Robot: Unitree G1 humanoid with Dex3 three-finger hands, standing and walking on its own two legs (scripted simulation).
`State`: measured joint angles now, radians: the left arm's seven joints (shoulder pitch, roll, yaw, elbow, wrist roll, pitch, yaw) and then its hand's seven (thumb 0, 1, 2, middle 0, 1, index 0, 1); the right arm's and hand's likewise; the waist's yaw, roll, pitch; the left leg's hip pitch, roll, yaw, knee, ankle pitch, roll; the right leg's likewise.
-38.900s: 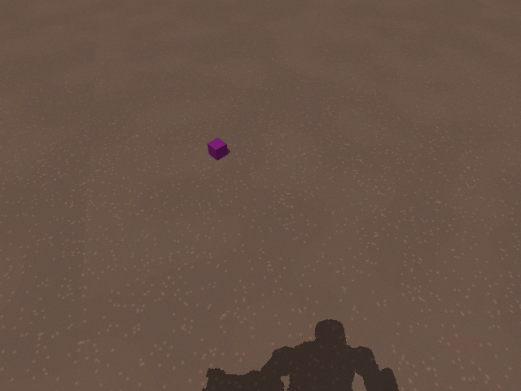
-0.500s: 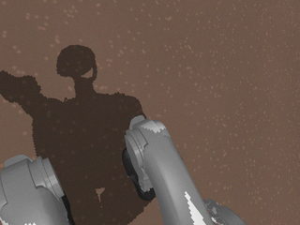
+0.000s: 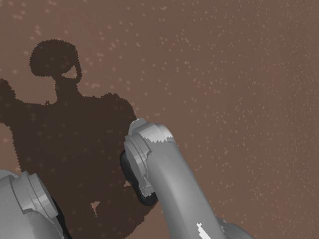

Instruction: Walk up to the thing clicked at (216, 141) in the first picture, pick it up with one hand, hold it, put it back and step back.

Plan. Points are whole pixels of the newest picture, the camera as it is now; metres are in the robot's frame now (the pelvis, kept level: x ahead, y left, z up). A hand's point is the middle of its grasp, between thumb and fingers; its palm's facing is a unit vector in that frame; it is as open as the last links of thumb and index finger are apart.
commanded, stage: rest palm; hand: left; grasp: from above
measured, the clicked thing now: out of the picture +0.47 +0.36 -0.29
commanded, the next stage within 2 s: close in 1.02 s
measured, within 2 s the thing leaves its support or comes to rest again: neither
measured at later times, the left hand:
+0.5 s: hand out of the picture +0.46 +0.35 -0.25, palm faces -0.24 -0.34 -0.91, open 14.0 cm
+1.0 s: hand out of the picture +0.47 +0.35 -0.25, palm faces -0.21 -0.36 -0.91, open 13.0 cm
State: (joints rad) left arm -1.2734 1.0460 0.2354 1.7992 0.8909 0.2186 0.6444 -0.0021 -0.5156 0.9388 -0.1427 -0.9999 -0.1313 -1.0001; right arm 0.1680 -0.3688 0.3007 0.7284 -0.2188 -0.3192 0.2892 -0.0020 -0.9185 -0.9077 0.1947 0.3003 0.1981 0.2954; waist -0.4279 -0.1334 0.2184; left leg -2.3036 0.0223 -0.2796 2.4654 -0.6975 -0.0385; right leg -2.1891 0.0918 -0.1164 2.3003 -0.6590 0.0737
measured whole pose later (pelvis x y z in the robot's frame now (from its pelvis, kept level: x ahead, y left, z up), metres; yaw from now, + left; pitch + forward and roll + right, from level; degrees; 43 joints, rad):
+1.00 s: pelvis +0.00 +0.01 +0.01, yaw -2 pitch +29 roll -16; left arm -1.30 1.11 0.24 1.79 0.84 0.27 0.69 0.00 -0.32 0.83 -0.29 -0.81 -0.27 -0.83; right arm 0.15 -0.39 0.36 0.64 -0.22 -0.32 0.33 0.00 -0.93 -0.91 0.19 0.30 0.20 0.29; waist -0.47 -0.16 0.25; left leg -2.29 0.03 -0.31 2.44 -0.70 -0.03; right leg -2.16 0.09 -0.15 2.24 -0.64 0.08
